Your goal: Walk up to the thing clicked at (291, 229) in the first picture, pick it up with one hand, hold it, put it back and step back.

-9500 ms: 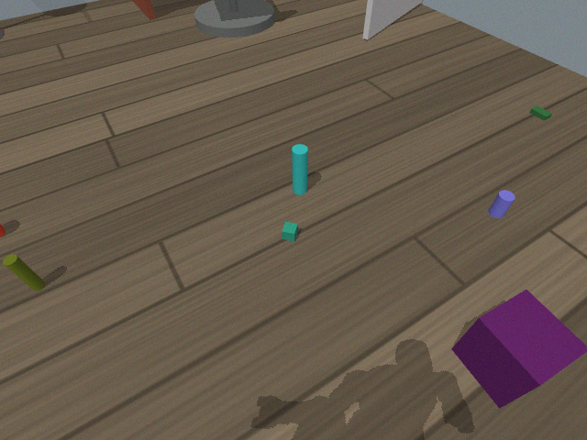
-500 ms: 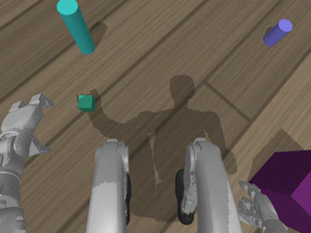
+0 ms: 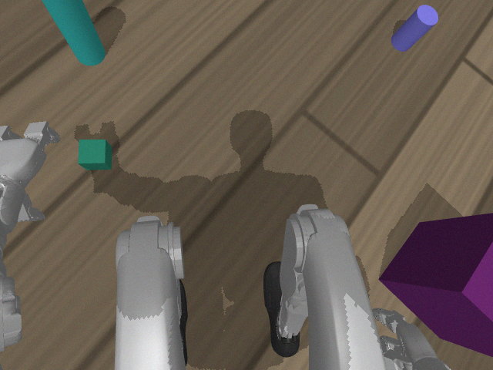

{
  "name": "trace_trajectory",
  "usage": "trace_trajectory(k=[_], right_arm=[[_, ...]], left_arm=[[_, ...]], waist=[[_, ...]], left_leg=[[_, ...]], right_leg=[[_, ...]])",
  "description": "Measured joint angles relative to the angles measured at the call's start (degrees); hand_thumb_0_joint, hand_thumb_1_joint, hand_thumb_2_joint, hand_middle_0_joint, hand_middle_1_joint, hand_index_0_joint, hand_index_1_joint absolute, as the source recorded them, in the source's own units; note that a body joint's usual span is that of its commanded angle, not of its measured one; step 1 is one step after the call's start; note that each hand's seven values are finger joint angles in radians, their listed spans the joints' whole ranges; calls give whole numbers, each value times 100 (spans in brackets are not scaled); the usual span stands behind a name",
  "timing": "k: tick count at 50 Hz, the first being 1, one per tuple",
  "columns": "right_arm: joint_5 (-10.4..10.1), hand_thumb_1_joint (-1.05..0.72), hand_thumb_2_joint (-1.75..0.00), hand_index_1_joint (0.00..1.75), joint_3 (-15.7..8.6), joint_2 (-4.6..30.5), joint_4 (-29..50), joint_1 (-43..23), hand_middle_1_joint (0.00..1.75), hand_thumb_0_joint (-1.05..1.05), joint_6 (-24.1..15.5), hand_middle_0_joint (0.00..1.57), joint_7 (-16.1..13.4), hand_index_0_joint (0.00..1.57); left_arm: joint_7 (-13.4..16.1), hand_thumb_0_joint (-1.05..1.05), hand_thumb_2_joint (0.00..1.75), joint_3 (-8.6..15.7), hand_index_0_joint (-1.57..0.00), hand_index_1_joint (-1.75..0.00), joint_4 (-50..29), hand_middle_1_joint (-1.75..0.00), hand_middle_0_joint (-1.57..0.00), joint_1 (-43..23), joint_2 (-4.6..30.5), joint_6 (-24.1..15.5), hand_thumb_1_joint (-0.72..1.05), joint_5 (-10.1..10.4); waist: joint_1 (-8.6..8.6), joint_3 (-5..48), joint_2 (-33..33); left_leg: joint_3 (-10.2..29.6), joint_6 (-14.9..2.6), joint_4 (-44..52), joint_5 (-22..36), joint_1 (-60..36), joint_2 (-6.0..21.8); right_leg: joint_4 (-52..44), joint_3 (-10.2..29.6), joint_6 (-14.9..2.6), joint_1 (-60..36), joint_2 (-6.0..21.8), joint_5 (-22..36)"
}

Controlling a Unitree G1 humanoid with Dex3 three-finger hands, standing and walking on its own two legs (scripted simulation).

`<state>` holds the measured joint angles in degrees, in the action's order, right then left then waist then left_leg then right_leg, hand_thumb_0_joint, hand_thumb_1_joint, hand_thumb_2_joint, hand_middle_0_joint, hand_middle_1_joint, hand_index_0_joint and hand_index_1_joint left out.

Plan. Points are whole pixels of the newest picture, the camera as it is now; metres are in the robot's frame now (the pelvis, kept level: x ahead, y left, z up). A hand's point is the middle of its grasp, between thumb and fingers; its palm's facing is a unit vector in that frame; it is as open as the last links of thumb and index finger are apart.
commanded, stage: rise first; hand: left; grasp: from above
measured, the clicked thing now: (95, 155) +0.49 +0.31 -0.33
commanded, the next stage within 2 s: approach in 0.82 s
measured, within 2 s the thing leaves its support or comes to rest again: neither
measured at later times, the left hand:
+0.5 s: hand (44, 173) +0.42 +0.34 -0.19, palm faces -0.47 -0.07 -0.88, open 14.0 cm
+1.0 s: hand (52, 170) +0.42 +0.34 -0.21, palm faces -0.48 -0.08 -0.88, open 14.2 cm
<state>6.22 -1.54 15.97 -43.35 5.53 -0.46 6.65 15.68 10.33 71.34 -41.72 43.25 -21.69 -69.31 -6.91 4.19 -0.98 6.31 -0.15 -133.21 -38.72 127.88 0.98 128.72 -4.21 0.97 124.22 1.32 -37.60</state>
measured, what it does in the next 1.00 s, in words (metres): stands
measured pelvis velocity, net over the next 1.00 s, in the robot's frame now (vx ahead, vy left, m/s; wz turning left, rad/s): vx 0.01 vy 0.00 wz -0.03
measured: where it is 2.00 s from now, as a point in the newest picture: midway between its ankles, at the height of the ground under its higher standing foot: (228, 332)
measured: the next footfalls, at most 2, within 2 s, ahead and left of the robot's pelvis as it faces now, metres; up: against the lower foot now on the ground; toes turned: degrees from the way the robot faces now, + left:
none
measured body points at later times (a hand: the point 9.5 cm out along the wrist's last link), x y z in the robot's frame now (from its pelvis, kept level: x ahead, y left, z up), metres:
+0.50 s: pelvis +0.01 +0.00 -0.03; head +0.24 +0.08 +0.35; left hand +0.44 +0.35 -0.14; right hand +0.09 -0.28 -0.14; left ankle +0.08 +0.12 -0.32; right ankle +0.11 -0.13 -0.32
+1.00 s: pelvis +0.01 +0.00 -0.04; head +0.25 +0.08 +0.34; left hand +0.45 +0.34 -0.16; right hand +0.09 -0.28 -0.15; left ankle +0.08 +0.12 -0.32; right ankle +0.11 -0.13 -0.32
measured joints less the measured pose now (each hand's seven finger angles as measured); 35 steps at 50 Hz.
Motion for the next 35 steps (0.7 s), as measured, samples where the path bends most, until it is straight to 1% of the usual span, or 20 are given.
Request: trace_trajectory(k=[10, 14, 22, 35], right_arm=[[159, -90, -90, 30, 39, -70, -56, -104, 30, 0, 77, 20, 52, 20], [207, -90, -90, 30, 66, -81, -99, -101, 30, 0, 85, 20, 72, 20], [300, -90, -90, 30, 138, -94, -128, -72, 30, 0, 55, 20, 110, 20], [406, -90, -90, 30, 237, -72, -136, -75, 30, 0, 3, 20, 147, 20]], left_arm=[[283, 0, 94, -21, -10, -94, 406, -96, -9, -303, 201, -118, -45, -460], [410, 0, 94, -28, -11, -94, 482, -96, -9, -394, 254, -166, -45, -587], [644, 0, 95, 25, -10, -95, 702, -97, -9, -538, 295, -90, -47, -696], [714, 0, 97, 59, -9, -97, 921, -98, -8, -658, 351, 3, -49, -687]], waist=[[-67, -59, -70], [-95, -81, -95], [-181, -118, -120], [-288, -183, -105]], left_leg=[[44, 3, -297, -70, 234, -18], [58, 2, -388, -96, 300, -22], [83, -3, -511, -142, 409, -20], [123, 6, -617, -173, 497, -28]], right_leg=[[273, -20, 12, 211, -3, -68], [351, -27, 19, 268, -7, -91], [449, -40, 33, 366, -21, -121], [539, -66, 36, 448, -29, -143]])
